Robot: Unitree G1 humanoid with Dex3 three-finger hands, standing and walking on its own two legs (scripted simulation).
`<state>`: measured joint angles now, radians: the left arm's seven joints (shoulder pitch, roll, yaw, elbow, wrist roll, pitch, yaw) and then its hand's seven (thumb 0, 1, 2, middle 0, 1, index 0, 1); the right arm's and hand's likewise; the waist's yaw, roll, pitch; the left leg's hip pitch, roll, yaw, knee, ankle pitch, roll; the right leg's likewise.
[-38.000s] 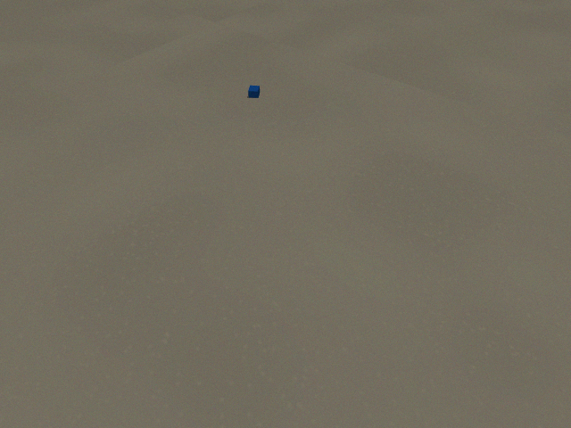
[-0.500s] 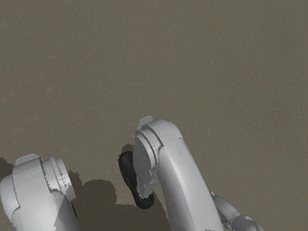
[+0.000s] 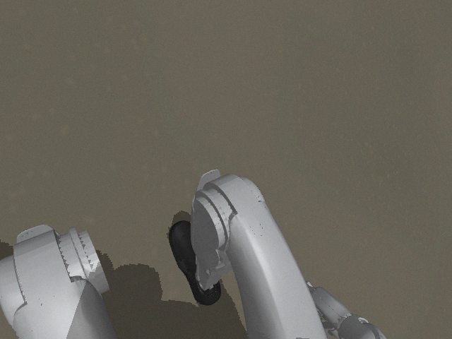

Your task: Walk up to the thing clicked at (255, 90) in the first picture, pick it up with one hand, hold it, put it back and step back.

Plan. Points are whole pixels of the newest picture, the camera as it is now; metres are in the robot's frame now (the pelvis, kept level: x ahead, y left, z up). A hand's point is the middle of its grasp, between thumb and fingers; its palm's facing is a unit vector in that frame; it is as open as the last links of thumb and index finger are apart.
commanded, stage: open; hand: left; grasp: from above
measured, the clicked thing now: out of the picture +0.45 +0.34 -0.28
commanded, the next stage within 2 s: withdraw in 0.74 s
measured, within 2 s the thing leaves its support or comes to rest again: rests again in 1.18 s
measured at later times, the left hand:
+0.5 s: hand out of the picture +0.45 +0.33 -0.25, palm faces -0.47 -0.09 -0.88, open 11.4 cm
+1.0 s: hand out of the picture +0.45 +0.33 -0.23, palm faces -0.41 -0.09 -0.91, open 12.3 cm
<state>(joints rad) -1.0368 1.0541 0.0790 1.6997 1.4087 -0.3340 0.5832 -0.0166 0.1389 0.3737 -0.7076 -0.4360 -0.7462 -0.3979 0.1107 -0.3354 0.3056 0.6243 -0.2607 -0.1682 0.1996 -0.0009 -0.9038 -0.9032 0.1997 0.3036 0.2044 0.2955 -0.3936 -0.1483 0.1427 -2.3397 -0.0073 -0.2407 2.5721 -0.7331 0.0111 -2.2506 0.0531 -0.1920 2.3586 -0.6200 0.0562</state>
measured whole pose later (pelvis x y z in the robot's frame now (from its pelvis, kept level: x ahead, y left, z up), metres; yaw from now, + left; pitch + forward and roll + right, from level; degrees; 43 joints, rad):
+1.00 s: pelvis +0.00 +0.00 +0.00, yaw +0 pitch +27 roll -15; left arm -1.02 1.06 0.11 1.59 1.39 -0.32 0.56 0.00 -0.21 0.75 -0.32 -0.76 -0.34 -0.76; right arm 0.14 -0.35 0.30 0.60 -0.25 -0.18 0.20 0.00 -0.90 -0.90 0.20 0.30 0.20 0.30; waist -0.38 -0.16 0.15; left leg -2.34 -0.01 -0.25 2.56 -0.73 0.00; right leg -2.25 0.05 -0.20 2.35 -0.61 0.05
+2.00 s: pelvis +0.00 +0.00 +0.02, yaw +6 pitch +35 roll -10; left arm -1.11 0.83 0.09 1.48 1.29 -0.15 0.45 0.00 -0.15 0.79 -0.32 -0.68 -0.32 -0.69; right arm 0.18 -0.26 0.14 0.71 -0.16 -0.07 0.15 0.00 -0.89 -0.90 0.20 0.30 0.20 0.29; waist -0.31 -0.01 -0.04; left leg -2.37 -0.03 -0.13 2.43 -0.68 0.01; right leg -2.30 0.01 -0.10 2.30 -0.63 0.04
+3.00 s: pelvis +0.05 +0.00 +0.37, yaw +14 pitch +17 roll -4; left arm 0.24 0.24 0.07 0.10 -0.05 0.40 0.09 0.01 0.90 0.90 -0.21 -0.30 -0.21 -0.30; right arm 0.25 -0.20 0.06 0.56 0.04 -0.13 -0.13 0.01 -0.90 -0.90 0.20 0.30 0.21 0.29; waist -0.08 0.04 -0.19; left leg -1.02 0.00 -0.08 1.25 -0.54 0.00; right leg -0.98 0.02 -0.06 1.17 -0.50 0.01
